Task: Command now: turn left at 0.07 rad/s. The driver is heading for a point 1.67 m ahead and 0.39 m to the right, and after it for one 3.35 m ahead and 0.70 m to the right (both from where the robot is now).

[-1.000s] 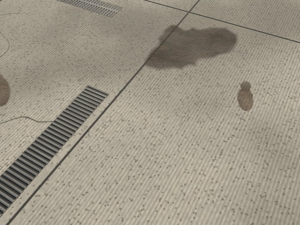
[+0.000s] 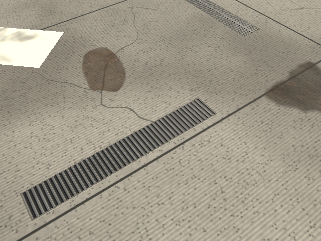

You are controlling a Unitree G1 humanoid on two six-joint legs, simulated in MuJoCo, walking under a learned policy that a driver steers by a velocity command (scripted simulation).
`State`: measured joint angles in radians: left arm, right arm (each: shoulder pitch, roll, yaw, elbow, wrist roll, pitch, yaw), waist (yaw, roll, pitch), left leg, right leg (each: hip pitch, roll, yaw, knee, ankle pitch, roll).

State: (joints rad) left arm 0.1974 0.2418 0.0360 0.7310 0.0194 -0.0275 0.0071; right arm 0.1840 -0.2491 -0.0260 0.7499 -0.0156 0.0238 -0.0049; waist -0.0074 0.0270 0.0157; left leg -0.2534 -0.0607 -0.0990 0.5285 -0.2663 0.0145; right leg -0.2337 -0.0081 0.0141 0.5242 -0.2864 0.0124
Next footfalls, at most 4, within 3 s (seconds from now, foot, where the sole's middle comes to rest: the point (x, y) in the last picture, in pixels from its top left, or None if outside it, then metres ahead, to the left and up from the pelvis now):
0.98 left None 0.11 0.13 -0.77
1.38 right None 0.37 -0.08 -0.77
1.66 left None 0.30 0.15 -0.77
2.56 left None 0.43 0.12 -0.77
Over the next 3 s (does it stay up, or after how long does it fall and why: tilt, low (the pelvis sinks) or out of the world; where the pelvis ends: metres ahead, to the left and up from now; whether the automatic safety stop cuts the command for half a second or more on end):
stays up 0.43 -0.06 0.00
